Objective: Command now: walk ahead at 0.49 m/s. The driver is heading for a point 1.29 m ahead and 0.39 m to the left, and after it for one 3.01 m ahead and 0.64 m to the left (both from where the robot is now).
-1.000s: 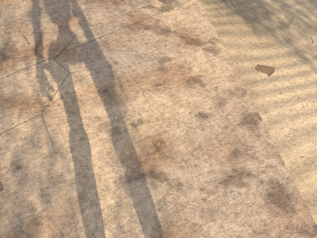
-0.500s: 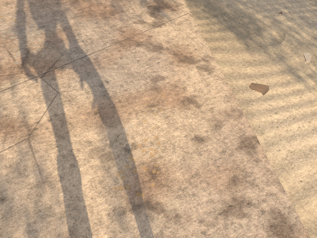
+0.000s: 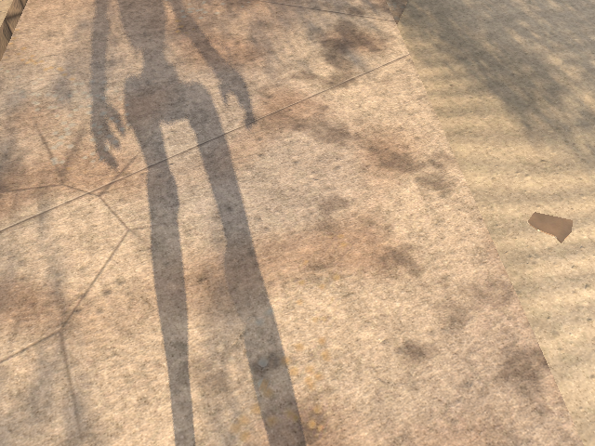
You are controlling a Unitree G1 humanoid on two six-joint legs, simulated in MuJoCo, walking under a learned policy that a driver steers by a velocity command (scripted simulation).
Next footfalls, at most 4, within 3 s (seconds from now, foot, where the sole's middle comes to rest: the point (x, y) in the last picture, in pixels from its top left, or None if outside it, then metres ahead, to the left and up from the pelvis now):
0.28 left None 0.35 0.16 -0.78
0.84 right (353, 393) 0.65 -0.06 -0.78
1.38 left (219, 324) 0.83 0.28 -0.78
1.88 right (233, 225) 1.17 0.28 -0.78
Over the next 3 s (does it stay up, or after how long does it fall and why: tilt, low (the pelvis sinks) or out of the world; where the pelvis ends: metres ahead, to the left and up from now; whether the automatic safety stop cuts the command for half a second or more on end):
stays up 1.50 0.48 -0.02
